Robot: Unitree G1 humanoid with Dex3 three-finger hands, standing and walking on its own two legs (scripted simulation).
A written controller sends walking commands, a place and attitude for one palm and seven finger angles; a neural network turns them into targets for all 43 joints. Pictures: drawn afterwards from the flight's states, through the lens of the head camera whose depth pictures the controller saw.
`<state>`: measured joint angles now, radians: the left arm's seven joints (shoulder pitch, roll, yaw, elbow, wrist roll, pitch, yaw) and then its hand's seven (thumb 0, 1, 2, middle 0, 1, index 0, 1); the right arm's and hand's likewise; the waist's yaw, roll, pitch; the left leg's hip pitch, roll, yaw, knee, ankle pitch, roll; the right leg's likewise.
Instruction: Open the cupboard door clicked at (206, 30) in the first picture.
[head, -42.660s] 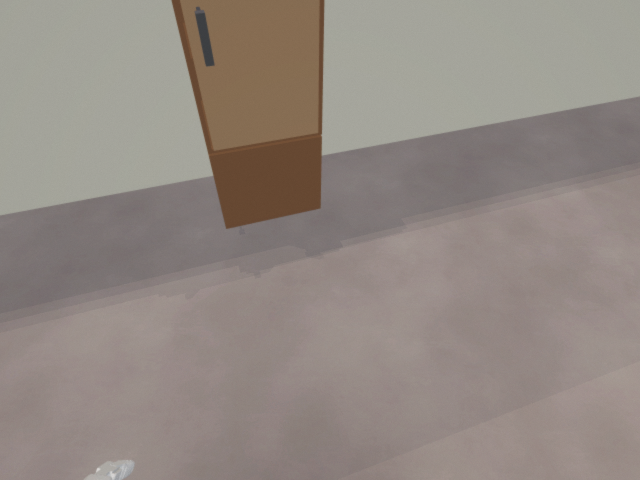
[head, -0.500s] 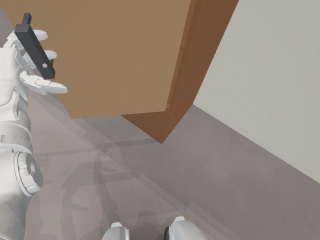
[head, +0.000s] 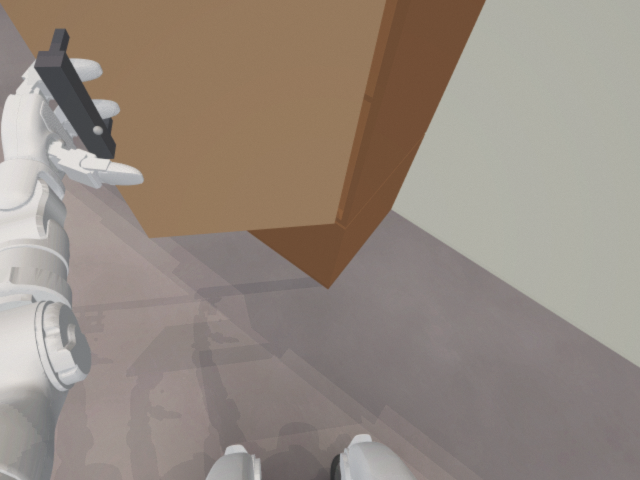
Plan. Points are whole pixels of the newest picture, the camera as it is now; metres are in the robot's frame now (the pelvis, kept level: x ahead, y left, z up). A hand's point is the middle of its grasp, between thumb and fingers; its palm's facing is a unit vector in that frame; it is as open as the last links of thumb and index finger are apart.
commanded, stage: slide the fingers in behind the handle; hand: left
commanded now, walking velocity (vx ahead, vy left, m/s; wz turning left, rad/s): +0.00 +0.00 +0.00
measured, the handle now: (83, 98) +0.56 +0.25 +0.10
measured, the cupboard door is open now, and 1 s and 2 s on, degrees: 45 45 82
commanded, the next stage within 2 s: close the thumb around the handle in 0.06 s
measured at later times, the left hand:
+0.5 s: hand (97, 131) +0.50 +0.22 +0.10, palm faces +0.05 -1.00 +0.00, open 10.8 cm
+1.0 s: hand (96, 131) +0.51 +0.22 +0.10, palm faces +0.05 -1.00 +0.00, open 5.9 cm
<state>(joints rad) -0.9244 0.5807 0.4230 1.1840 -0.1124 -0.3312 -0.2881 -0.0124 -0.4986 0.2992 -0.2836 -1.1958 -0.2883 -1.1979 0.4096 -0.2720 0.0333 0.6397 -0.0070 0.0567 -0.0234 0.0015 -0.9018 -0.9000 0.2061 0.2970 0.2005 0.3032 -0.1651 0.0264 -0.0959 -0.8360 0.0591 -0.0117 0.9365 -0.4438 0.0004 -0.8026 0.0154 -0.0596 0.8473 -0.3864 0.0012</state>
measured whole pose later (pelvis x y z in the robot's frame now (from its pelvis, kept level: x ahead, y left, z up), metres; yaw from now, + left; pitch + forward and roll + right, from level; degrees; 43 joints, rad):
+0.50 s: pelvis +0.00 +0.00 +0.00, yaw +0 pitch +19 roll -3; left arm -0.89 0.56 0.43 1.15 -0.12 -0.33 -0.28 -0.01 0.00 0.51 -0.31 -1.25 -0.32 -1.25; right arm 0.41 -0.27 0.03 0.63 -0.01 0.06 -0.02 0.00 -0.90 -0.90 0.21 0.30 0.20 0.30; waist -0.16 0.03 -0.10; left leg -0.82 0.06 0.00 0.93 -0.45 0.01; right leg -0.79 0.02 -0.05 0.84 -0.38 0.01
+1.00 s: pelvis +0.00 +0.00 +0.00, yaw +0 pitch +19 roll -3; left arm -0.92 0.57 0.43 1.18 -0.11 -0.33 -0.29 0.01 0.69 0.79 -0.35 -1.34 -0.36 -1.35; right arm 0.41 -0.27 0.04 0.63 -0.01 0.06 -0.02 0.00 -0.90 -0.90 0.21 0.30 0.20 0.30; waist -0.17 0.03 -0.10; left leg -0.83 0.06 -0.01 0.94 -0.44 0.00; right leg -0.80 0.01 -0.05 0.85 -0.38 0.01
